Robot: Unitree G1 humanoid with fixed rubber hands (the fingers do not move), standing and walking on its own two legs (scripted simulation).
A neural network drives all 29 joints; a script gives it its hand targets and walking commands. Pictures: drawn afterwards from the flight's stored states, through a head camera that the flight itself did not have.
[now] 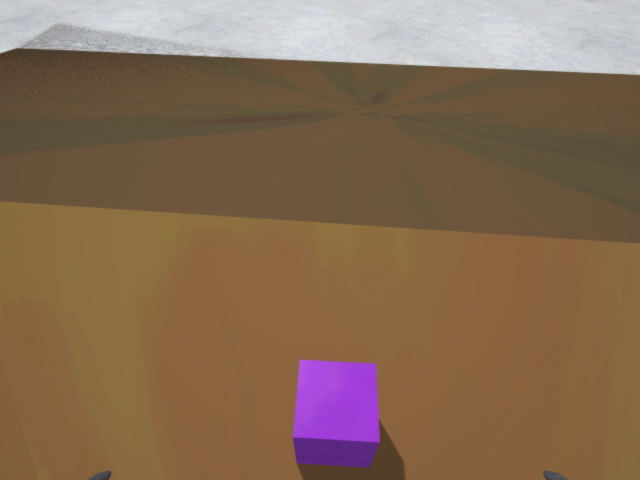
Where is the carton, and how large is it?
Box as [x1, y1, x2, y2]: [293, 360, 379, 467]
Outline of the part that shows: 300,360 293,430 293,441 296,462 368,467 379,442 375,364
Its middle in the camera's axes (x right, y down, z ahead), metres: +0.05 +0.48 +1.09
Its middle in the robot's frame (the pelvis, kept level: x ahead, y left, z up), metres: +0.43 -0.04 -0.66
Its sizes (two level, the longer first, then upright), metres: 0.210 0.200 0.250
